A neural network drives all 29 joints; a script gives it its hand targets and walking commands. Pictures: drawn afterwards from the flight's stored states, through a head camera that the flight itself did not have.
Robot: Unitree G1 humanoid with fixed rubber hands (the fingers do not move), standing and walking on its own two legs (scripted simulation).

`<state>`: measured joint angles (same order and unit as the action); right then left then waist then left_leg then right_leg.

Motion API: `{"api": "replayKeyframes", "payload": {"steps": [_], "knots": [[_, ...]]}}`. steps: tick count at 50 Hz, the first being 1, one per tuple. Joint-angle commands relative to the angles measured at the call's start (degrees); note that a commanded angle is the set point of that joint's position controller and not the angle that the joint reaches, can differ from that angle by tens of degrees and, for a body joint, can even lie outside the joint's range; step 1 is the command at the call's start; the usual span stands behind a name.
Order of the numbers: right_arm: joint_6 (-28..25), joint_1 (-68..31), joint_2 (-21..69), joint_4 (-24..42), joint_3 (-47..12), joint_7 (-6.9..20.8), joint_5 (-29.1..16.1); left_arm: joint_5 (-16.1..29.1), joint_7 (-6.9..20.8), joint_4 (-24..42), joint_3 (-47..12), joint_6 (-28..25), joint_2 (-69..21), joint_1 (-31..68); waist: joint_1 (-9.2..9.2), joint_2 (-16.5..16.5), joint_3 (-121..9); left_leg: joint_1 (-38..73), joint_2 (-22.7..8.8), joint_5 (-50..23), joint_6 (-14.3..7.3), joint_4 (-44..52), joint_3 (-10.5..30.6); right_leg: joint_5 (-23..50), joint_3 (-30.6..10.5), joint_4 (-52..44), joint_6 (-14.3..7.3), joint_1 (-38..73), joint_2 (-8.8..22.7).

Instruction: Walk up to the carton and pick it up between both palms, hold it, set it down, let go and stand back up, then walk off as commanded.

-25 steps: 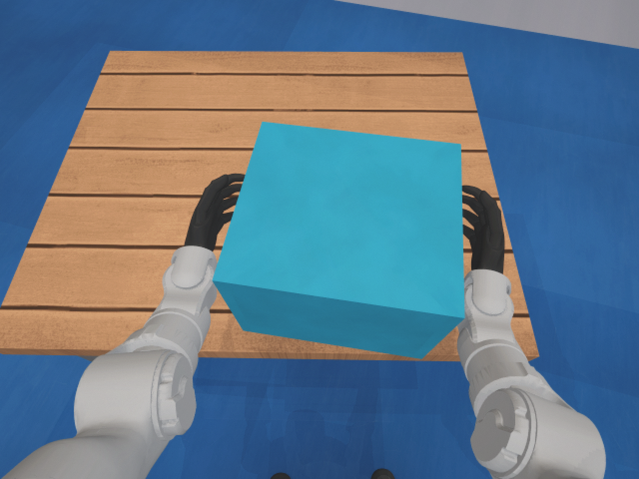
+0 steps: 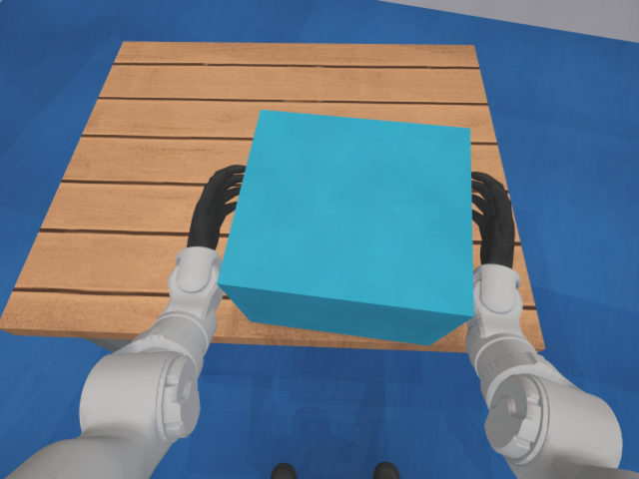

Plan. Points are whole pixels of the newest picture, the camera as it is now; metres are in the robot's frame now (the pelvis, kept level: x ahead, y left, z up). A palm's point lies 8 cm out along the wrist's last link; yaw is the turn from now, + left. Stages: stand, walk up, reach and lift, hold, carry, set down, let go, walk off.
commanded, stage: reach and lift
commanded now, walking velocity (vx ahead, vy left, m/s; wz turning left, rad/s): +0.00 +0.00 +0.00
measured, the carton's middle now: (349, 234) +0.43 -0.01 -0.02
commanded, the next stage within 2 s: none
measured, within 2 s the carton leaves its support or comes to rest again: leaves its support in 0.52 s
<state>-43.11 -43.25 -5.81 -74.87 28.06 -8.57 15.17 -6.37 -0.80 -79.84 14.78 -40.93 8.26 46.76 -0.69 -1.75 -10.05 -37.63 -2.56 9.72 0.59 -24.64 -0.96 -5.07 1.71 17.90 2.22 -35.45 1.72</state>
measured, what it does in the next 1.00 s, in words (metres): stands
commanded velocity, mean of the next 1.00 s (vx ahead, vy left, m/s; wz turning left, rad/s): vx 0.00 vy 0.00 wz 0.00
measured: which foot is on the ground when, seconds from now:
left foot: down 0.00-1.00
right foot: down 0.00-1.00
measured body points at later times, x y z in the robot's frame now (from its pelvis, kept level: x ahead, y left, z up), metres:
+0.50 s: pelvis +0.01 +0.00 +0.00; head +0.10 -0.01 +0.44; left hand +0.41 +0.17 +0.02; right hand +0.42 -0.19 +0.02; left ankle -0.01 +0.12 -0.74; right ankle +0.01 -0.15 -0.74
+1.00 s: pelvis +0.01 -0.01 +0.01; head -0.01 -0.01 +0.46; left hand +0.40 +0.17 +0.14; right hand +0.41 -0.19 +0.15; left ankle -0.01 +0.12 -0.74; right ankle +0.01 -0.15 -0.74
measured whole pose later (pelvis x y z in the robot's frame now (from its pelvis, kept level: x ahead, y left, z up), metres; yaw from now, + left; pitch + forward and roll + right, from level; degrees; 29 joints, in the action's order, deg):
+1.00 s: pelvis +0.01 -0.01 +0.01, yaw +2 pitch +3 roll +0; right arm 2.2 -36.1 -7.2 -42.1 6.9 -10.0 -4.7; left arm -1.9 1.5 -39.9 12.6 3.2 6.1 34.2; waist 1.9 0.0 -6.7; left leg -11.4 -1.4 10.2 1.5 -18.6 1.4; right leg -9.2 2.7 17.5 1.7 -11.2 2.3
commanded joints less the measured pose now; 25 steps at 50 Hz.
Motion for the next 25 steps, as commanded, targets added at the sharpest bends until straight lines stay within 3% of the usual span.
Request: {"api": "replayKeyframes", "payload": {"steps": [1,7,13,17,22,25], "knots": [[-1.65,-23.6,35.73,-2.79,-19.69,9.62,10.51,-6.27,5.19,4.5,-12.4,-2.96,-33.97,32.43,1.94,0.43,-35.09,18.93,1.91,-19.45,1.56,-0.48,-4.32,11.6,3.56,2.16,-2.06,16.31,-3.66],[-0.62,-24.57,36.15,-3.86,-21.42,9.59,8.63,-4.58,5.09,3.06,-13.67,-2.34,-33.88,33.08,1.62,0.31,-37.25,18.57,2.04,-18.94,1.86,-1.39,-3.9,11.34,3.1,3.08,-1.96,15.88,-3.92],[-0.07,-24.43,37.15,-1.61,-27.25,9.1,4.06,-0.88,4.77,6.31,-17.57,-2.08,-34.8,31.61,0.98,0.73,-40.06,19.86,2.23,-26.79,2.82,-4.07,-2.36,20.23,2.36,5.38,-1.48,18.4,-4.55],[1.57,-24.93,38.43,0.65,-32.26,9.01,-0.38,1.61,4.06,9.02,-21.39,-0.83,-36.82,30.17,0.56,0.19,-40.9,21.64,2.16,-30.91,3.67,-5.31,-1.17,21.87,2.44,6.28,-1.26,18.06,-5.24],[6.55,-24.61,41.34,9.69,-41.17,8.7,-7.93,6.04,2.98,17.16,-27.67,2.3,-40.87,27.16,0.51,0.55,-43.29,23.96,2.72,-33.74,3.97,-6.17,0.44,22.93,1.69,6.69,-0.97,19.45,-5.94],[11.24,-23.34,44.18,17.29,-46.51,8.48,-12.33,8.14,2.15,26.25,-30.56,4.94,-42.13,26.5,0.39,0.22,-44.28,24.9,3.27,-33.74,3.97,-6.06,1.21,23.68,0.83,7.36,-0.58,21.26,-6.12]]}}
